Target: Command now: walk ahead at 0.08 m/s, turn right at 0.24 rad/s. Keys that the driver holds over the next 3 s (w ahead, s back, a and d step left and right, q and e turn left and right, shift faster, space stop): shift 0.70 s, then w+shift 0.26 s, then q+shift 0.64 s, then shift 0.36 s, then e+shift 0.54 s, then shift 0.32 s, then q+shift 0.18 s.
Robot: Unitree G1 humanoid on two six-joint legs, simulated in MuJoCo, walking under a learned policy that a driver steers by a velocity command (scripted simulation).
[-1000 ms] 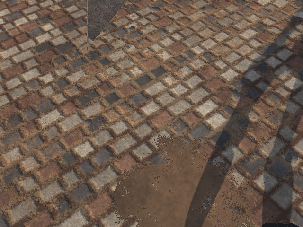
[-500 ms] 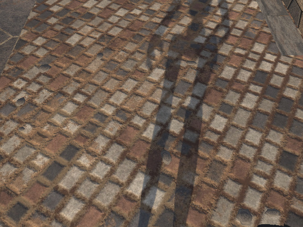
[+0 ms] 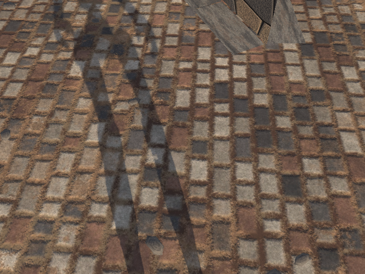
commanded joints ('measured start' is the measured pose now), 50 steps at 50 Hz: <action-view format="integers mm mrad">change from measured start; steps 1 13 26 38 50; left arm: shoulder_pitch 97 39 136 270 243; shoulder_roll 47 30 20 89 140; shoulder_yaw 6 -10 -6 23 42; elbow -15 24 80 154 131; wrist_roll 1 31 9 -12 -13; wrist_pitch -8 -63 -74 -76 -123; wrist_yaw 0 -26 -17 -10 -37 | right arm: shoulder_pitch -41 21 -3 -54 7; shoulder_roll -151 -93 -88 -106 -128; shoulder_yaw -42 -25 -27 -40 -37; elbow -60 -13 22 70 92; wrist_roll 6 -9 5 38 48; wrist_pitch -4 -5 3 6 -77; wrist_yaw -2 -9 -21 -24 34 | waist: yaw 34 -6 20 81 8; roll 157 -97 1 -94 -115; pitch -223 -56 -116 -13 -39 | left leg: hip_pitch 182 182 214 -24 190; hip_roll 229 84 100 17 48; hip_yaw -253 -28 -50 35 199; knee -126 27 65 185 145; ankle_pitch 88 -156 19 -575 -124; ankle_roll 186 -26 6 12 -2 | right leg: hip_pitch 124 28 133 179 185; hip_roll -16 -119 -69 -147 -207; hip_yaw -32 98 39 208 39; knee -222 -637 -549 -723 -718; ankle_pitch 65 27 315 -391 248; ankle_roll -13 -143 -122 -237 -230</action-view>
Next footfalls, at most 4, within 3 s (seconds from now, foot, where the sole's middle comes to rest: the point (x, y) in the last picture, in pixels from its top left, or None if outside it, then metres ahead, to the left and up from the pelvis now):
0.12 right None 0.07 -0.13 -0.77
1.04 left None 0.27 0.16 -0.77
1.46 right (183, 255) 0.50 0.02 -0.77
1.86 left None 0.33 0.22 -0.77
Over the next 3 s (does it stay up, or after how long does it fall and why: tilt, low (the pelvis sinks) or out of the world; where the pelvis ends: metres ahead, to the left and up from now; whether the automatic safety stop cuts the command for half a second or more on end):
stays up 0.41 0.10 0.00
